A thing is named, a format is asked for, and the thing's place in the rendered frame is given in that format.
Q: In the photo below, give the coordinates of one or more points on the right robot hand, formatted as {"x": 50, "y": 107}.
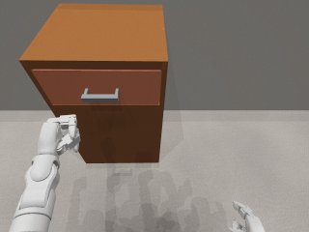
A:
{"x": 252, "y": 223}

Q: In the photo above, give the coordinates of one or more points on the drawer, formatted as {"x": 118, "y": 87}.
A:
{"x": 68, "y": 86}

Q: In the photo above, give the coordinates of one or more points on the robot left forearm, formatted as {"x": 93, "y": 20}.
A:
{"x": 35, "y": 207}

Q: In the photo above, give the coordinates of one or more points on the left robot hand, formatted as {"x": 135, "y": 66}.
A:
{"x": 51, "y": 135}

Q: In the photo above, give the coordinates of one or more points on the handle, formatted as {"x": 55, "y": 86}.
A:
{"x": 100, "y": 97}

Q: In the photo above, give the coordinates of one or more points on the cabinet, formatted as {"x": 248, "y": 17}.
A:
{"x": 106, "y": 37}

